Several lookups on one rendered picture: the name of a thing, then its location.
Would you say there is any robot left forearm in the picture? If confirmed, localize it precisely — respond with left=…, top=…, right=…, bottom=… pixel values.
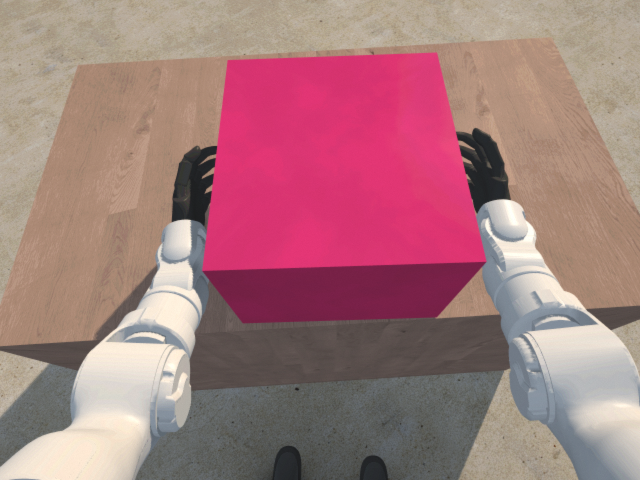
left=70, top=220, right=209, bottom=421

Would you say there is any left robot upper arm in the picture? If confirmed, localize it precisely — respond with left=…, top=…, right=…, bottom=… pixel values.
left=0, top=342, right=191, bottom=480

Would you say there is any right robot upper arm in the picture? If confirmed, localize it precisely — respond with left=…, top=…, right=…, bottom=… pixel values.
left=509, top=324, right=640, bottom=480

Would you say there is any robot foot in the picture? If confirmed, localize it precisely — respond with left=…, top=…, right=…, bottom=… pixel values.
left=273, top=446, right=301, bottom=480
left=360, top=455, right=388, bottom=480

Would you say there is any right robot hand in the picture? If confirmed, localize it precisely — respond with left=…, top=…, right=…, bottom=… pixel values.
left=456, top=128, right=511, bottom=213

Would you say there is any left robot foot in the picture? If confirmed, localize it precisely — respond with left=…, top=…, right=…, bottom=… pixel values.
left=273, top=446, right=301, bottom=480

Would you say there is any right robot foot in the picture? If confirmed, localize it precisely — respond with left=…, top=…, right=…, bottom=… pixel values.
left=360, top=455, right=388, bottom=480

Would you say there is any pedestal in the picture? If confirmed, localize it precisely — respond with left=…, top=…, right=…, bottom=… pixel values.
left=0, top=37, right=640, bottom=391

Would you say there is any robot right forearm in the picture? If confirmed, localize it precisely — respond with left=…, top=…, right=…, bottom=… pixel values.
left=476, top=199, right=640, bottom=406

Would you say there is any carton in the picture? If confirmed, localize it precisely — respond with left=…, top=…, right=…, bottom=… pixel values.
left=202, top=53, right=487, bottom=323

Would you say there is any left robot hand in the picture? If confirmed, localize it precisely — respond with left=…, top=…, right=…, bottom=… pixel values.
left=172, top=146, right=217, bottom=226

